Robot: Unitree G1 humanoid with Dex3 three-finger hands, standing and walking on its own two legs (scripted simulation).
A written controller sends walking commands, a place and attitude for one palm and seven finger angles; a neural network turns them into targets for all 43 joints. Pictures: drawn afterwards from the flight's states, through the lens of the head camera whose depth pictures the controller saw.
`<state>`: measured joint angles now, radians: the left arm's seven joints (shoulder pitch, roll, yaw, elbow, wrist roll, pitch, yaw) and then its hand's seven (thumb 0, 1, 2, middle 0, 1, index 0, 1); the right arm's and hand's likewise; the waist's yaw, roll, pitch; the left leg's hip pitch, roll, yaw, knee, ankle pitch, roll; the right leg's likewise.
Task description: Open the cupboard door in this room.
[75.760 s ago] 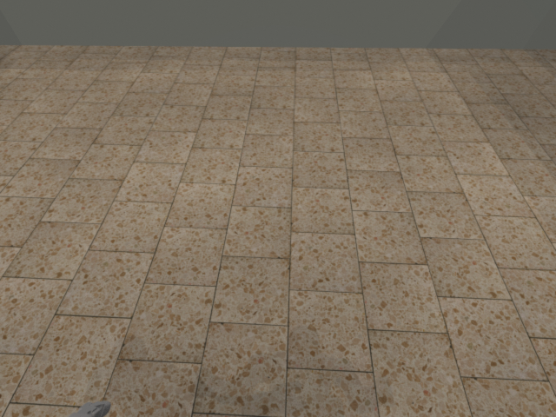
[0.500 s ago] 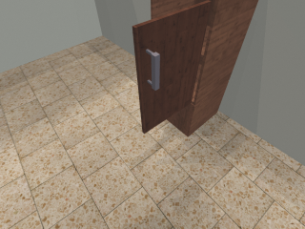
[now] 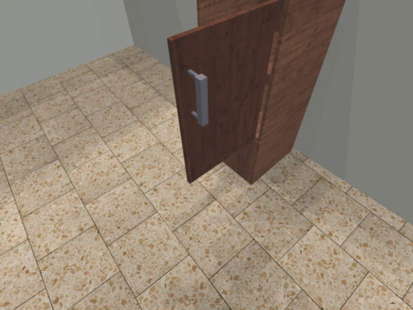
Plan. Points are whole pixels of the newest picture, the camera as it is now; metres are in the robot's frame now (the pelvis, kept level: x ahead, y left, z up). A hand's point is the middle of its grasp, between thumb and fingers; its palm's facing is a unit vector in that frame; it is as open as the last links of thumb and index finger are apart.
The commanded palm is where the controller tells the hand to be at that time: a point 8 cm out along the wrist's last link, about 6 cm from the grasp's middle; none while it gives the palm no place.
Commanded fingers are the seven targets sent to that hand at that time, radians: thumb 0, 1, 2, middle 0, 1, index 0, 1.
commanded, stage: look to check the result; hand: left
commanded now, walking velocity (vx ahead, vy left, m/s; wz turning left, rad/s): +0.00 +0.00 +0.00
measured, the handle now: (197, 98) +0.64 +0.07 +0.04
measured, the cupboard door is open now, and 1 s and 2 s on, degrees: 88 88 88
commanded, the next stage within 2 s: stand and wait in 0.36 s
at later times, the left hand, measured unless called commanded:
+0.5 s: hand out of the picture +0.08 +0.22 -0.16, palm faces +0.00 -0.95 -0.32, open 7.4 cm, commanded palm none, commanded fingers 0.00 0.90 0.90 -0.20 -0.30 -0.20 -0.30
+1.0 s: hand out of the picture +0.08 +0.22 -0.16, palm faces -0.01 -0.95 -0.31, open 7.4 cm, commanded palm none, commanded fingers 0.00 0.90 0.90 -0.20 -0.30 -0.20 -0.30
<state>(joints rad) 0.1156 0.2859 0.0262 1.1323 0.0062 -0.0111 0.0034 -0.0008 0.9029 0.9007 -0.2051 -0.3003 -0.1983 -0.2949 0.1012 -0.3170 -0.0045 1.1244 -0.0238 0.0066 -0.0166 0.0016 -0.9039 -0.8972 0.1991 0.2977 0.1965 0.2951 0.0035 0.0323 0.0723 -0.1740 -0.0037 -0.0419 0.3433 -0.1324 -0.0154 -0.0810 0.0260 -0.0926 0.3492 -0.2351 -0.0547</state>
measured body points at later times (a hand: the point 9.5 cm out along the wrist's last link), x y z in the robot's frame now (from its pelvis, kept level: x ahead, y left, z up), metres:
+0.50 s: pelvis +0.02 -0.01 +0.00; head +0.03 -0.02 +0.45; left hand +0.08 +0.27 -0.13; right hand +0.08 -0.29 -0.15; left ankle +0.04 +0.13 -0.75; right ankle -0.02 -0.08 -0.75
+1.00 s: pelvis +0.02 +0.00 +0.00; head +0.04 -0.01 +0.45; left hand +0.08 +0.27 -0.14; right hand +0.07 -0.28 -0.15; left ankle +0.04 +0.13 -0.75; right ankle -0.02 -0.08 -0.75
